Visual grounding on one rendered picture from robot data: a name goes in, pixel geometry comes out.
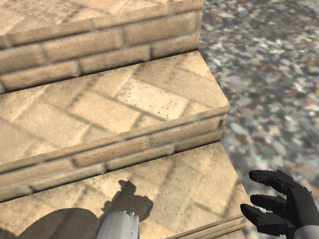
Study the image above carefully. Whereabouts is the right robot forearm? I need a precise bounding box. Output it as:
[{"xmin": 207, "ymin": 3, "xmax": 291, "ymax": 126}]
[{"xmin": 294, "ymin": 225, "xmax": 319, "ymax": 239}]

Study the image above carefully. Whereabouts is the robot left thigh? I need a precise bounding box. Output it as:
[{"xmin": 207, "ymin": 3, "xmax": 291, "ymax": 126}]
[{"xmin": 94, "ymin": 211, "xmax": 140, "ymax": 239}]

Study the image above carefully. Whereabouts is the right robot hand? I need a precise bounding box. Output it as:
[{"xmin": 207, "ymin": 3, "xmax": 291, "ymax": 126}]
[{"xmin": 240, "ymin": 170, "xmax": 319, "ymax": 239}]

